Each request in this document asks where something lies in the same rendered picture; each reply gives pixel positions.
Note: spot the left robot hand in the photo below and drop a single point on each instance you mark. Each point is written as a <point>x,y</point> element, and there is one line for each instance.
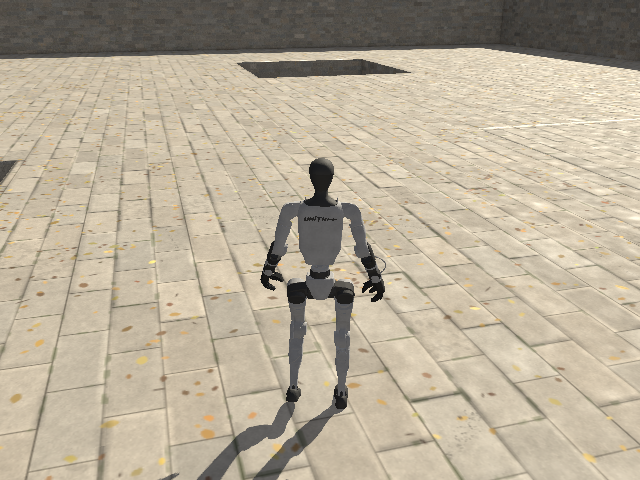
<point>265,280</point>

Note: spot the right robot hand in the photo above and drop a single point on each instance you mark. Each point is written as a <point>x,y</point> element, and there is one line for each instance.
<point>379,287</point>

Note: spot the right robot foot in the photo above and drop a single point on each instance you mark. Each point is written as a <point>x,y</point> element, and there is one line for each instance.
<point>341,401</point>

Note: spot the robot right upper arm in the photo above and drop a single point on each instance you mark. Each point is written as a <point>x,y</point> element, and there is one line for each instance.
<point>352,212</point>

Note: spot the robot head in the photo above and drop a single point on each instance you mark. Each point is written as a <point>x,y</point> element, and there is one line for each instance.
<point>321,172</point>

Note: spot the right robot forearm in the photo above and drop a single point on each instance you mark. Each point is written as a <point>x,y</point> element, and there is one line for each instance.
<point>371,266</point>

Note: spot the robot left upper arm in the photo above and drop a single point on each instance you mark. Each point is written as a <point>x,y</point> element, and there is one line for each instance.
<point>288,212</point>

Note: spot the left robot forearm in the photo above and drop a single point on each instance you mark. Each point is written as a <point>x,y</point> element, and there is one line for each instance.
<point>271,262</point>

